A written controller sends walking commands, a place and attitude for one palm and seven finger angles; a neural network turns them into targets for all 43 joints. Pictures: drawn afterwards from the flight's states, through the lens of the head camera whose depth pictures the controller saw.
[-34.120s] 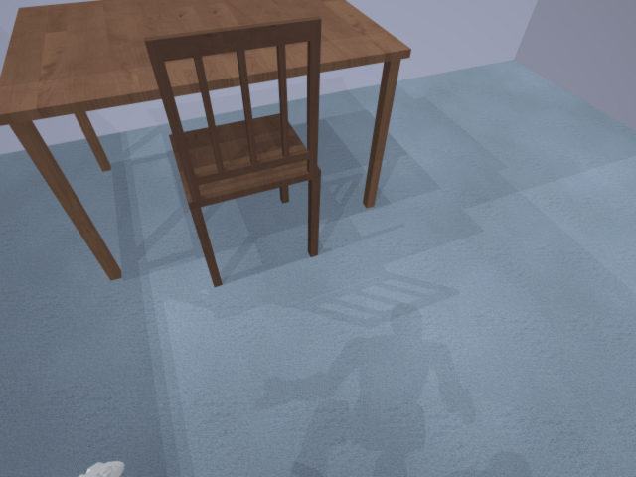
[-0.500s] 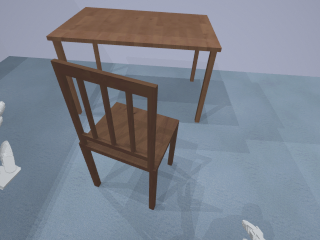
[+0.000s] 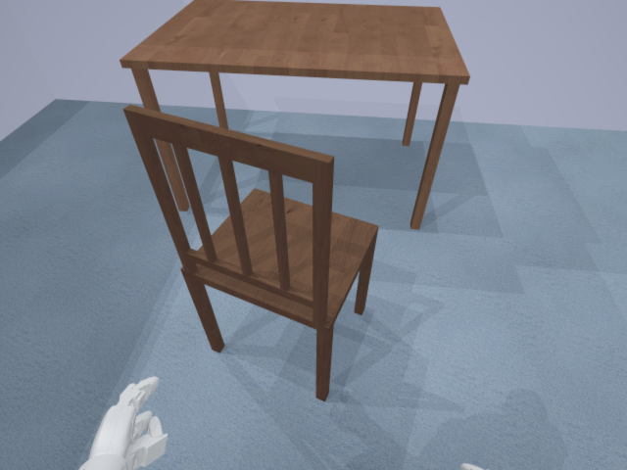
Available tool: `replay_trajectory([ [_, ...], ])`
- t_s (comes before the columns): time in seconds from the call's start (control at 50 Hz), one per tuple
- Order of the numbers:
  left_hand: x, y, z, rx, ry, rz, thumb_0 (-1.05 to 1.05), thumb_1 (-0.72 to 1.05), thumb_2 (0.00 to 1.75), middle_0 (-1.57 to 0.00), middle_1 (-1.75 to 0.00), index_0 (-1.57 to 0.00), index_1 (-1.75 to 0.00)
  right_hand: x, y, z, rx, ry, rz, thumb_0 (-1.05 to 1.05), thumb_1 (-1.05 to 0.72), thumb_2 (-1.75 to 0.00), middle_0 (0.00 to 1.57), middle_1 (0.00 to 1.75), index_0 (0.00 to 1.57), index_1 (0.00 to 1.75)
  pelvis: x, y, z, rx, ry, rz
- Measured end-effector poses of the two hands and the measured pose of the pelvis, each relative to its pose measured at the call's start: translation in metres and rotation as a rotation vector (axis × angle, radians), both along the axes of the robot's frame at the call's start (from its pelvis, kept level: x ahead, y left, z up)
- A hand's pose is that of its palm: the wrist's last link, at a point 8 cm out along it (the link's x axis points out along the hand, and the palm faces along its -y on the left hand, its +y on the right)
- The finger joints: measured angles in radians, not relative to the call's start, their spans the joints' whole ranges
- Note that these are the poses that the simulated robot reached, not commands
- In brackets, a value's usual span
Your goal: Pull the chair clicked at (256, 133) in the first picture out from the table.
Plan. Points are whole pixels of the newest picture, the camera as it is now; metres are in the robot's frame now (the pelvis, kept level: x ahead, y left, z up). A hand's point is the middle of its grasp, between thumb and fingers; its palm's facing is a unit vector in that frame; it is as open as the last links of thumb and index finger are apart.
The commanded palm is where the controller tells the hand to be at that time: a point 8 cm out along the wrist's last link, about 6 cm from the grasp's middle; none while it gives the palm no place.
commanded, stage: let the arm hang, fingers relaxed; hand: left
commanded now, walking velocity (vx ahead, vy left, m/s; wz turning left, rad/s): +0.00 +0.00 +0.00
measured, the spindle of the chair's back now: (237, 222) +0.59 +0.18 -0.06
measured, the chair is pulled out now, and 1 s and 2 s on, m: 0.59 0.59 0.59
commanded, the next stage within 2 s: look to check the result in 0.92 s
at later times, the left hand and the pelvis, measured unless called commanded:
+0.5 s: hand out of the picture -0.02 +0.17 -0.15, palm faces -0.01 -0.98 -0.22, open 7.3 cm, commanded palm none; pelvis +0.00 -0.01 +0.02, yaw -1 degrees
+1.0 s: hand out of the picture -0.01 +0.14 -0.16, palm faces +0.01 -0.99 -0.16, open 7.3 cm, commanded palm none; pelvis +0.01 -0.01 +0.02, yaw -2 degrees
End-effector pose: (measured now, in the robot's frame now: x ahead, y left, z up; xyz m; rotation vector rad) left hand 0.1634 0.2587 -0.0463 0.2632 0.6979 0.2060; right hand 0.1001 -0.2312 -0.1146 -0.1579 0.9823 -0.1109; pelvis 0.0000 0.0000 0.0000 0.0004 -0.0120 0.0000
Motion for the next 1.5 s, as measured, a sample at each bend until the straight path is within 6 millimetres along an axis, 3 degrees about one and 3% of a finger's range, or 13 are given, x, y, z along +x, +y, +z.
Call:
replay_trajectory([
  [0.06,-0.052,-0.044,-0.062,-0.15,0.317,-0.029,0.01,0.91,0.9,-0.19,-0.3,-0.2,-0.3,-0.025,-0.001,0.001,-0.016,0.098,-0.025,0.01,-0.9,-0.9,0.21,0.3,0.2,0.3,0.002,-0.002,0.005,0.001,-0.006,-0.013],
  [0.08,-0.07,-0.057,-0.074,-0.194,0.392,-0.024,0.01,0.92,0.9,-0.2,-0.3,-0.2,-0.3,-0.034,-0.001,0.001,-0.022,0.133,-0.034,0.01,-0.9,-0.9,0.21,0.3,0.2,0.3,0.002,-0.003,0.007,-0.001,-0.007,-0.015],
  [0.1,-0.079,-0.057,-0.077,-0.218,0.399,0.041,-0.02,0.96,0.9,-0.2,-0.3,-0.2,-0.3,-0.043,-0.002,0.002,-0.029,0.173,-0.039,0.01,-0.9,-0.9,0.21,0.3,0.2,0.3,0.002,-0.004,0.009,-0.004,-0.006,-0.01],
  [0.16,-0.099,-0.048,-0.081,-0.198,0.451,0.073,-0.07,1.03,0.89,-0.21,-0.3,-0.21,-0.3,-0.069,-0.007,0.004,-0.051,0.283,-0.053,0.01,-0.91,-0.9,0.21,0.3,0.2,0.3,0.002,-0.007,0.014,-0.011,-0.004,-0.003],
  [0.26,-0.14,-0.032,-0.08,-0.149,0.606,0.076,-0.05,0.99,0.89,-0.21,-0.3,-0.21,-0.3,-0.101,-0.009,0.001,-0.044,0.387,-0.092,0.01,-0.91,-0.9,0.2,0.3,0.2,0.3,0.003,-0.007,0.018,-0.014,-0.007,-0.007],
  [0.42,-0.178,-0.028,-0.073,-0.115,0.732,0.099,-0.01,0.93,0.9,-0.2,-0.3,-0.2,-0.3,-0.123,0.005,-0.009,0.015,0.443,-0.113,0.01,-0.91,-0.9,0.2,0.3,0.2,0.3,0.005,-0.006,0.02,-0.008,-0.016,-0.017],
  [0.72,-0.172,-0.064,-0.078,-0.174,0.702,0.07,0.01,0.91,0.9,-0.2,-0.3,-0.2,-0.3,-0.127,0.028,-0.017,0.085,0.435,-0.126,0.01,-0.91,-0.9,0.2,0.3,0.2,0.3,0.004,-0.008,0.02,-0.001,-0.018,-0.03],
  [1.06,-0.175,-0.068,-0.08,-0.187,0.721,0.081,0.01,0.91,0.9,-0.2,-0.3,-0.2,-0.3,-0.138,0.022,-0.014,0.066,0.476,-0.149,0.01,-0.9,-0.9,0.2,0.3,0.2,0.3,0.007,-0.011,0.02,-0.001,-0.013,-0.03],
  [1.5,-0.166,-0.07,-0.077,-0.176,0.705,0.085,0.01,0.91,0.9,-0.2,-0.3,-0.2,-0.3,-0.123,0.019,-0.016,0.077,0.45,-0.136,0.01,-0.9,-0.9,0.2,0.3,0.2,0.3,0.011,-0.017,0.02,0.003,-0.013,-0.028],
])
